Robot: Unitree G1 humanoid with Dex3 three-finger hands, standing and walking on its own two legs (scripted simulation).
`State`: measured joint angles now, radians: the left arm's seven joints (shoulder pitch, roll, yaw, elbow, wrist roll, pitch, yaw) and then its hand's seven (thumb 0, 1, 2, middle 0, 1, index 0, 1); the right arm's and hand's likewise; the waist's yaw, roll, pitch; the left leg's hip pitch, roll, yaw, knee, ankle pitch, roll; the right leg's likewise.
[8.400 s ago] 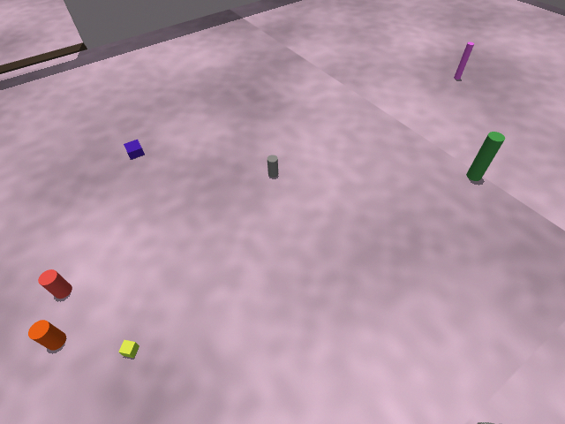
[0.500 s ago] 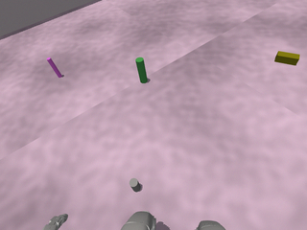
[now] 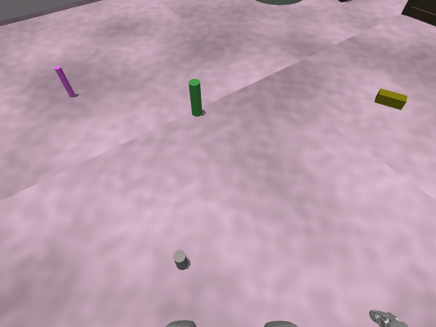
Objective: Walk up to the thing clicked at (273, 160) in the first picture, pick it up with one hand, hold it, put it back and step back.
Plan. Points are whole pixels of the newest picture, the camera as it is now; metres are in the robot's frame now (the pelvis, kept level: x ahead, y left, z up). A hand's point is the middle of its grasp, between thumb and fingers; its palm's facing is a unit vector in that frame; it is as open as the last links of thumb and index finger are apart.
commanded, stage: stand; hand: left
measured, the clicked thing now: (180, 260) +0.44 +0.19 -0.71
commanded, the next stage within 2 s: none
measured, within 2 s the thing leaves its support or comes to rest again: neither
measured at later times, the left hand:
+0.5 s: hand out of the picture +0.08 +0.25 -0.14, palm faces -0.04 -0.94 -0.33, open 7.4 cm
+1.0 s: hand out of the picture +0.10 +0.24 -0.14, palm faces -0.04 -0.94 -0.33, open 7.4 cm
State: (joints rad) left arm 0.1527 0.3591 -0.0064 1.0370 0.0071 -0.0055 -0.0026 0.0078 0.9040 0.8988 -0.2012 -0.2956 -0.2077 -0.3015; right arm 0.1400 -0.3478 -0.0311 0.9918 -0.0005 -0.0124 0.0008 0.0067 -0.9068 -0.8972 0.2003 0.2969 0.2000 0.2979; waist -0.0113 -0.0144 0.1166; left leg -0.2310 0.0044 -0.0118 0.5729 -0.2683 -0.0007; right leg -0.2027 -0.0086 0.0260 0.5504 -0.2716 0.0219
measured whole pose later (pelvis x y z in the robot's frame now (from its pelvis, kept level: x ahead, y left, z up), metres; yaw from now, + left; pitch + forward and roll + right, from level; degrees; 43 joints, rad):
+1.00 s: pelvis +0.01 +0.00 +0.02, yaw +0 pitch -3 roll +0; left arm 0.09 0.35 -0.01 1.12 0.00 -0.01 -0.01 0.01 0.90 0.90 -0.20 -0.30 -0.21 -0.30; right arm 0.07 -0.34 -0.01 1.15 -0.01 -0.02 0.01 0.01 -0.91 -0.90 0.20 0.30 0.20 0.30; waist -0.01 -0.01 0.05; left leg -0.12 0.00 -0.01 0.32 -0.16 -0.01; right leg -0.11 -0.01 0.03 0.33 -0.17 0.02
